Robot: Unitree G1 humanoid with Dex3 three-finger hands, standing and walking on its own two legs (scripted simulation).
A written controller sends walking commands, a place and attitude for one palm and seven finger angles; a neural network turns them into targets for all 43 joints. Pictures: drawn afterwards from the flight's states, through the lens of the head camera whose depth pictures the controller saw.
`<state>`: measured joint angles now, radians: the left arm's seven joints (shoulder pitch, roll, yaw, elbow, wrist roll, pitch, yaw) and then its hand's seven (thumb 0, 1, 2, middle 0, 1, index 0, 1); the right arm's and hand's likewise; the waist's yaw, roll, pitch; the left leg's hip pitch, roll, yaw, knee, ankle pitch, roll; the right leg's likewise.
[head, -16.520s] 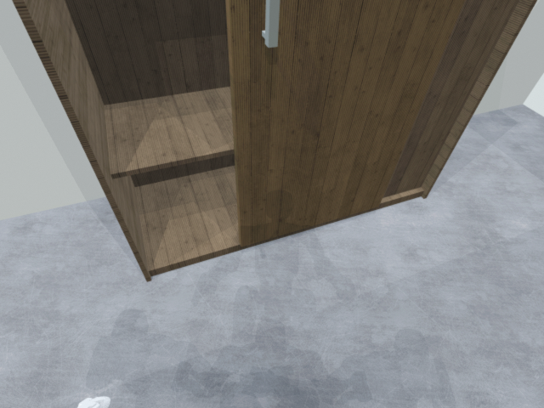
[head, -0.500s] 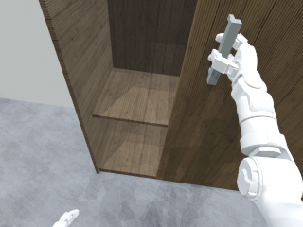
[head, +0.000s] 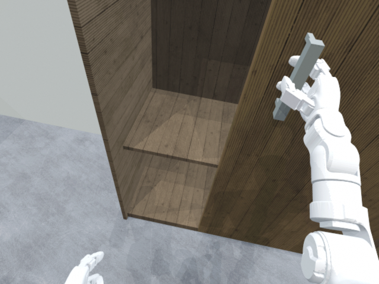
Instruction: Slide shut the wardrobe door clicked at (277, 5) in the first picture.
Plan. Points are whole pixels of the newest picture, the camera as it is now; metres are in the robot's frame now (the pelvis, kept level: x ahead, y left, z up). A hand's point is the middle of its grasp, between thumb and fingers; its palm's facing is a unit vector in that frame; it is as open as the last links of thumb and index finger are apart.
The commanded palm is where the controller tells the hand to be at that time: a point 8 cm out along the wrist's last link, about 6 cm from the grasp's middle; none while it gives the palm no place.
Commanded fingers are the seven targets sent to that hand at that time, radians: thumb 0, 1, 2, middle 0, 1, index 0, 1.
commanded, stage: grip the handle and tug to test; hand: right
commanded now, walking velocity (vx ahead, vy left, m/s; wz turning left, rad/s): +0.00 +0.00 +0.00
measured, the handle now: (293, 79) +0.49 -0.14 +0.23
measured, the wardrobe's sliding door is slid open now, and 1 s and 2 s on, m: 0.39 0.37 0.14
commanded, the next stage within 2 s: tug the door sideways, standing still in 0.02 s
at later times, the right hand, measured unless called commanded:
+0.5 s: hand (285, 86) +0.45 -0.11 +0.24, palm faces +0.13 +0.99 -0.09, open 5.8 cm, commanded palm +0.44 -0.13 +0.24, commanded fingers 0.00 -0.90 -0.90 0.45 1.40 0.45 1.40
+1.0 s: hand (271, 88) +0.46 -0.09 +0.22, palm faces +0.23 +0.97 -0.10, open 6.4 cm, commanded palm +0.44 -0.07 +0.22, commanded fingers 0.00 -0.90 -0.90 0.45 1.40 0.45 1.40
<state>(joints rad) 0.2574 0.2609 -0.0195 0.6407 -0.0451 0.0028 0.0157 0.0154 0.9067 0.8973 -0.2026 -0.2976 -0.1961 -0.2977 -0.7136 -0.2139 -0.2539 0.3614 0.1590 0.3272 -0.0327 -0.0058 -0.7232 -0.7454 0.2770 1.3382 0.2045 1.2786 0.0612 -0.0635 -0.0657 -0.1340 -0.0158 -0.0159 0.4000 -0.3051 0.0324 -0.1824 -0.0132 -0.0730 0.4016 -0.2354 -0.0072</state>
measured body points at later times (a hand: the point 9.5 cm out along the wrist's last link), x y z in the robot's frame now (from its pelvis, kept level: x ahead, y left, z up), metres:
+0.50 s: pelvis +0.05 +0.01 +0.01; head +0.07 +0.05 +0.45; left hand +0.26 +0.22 -0.11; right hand +0.44 -0.16 +0.24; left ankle -0.06 +0.10 -0.72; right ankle -0.04 -0.12 -0.73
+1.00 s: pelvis +0.06 +0.09 -0.02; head +0.17 +0.08 +0.41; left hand +0.31 +0.24 -0.15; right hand +0.44 -0.14 +0.23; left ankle +0.09 +0.18 -0.68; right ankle +0.04 -0.07 -0.74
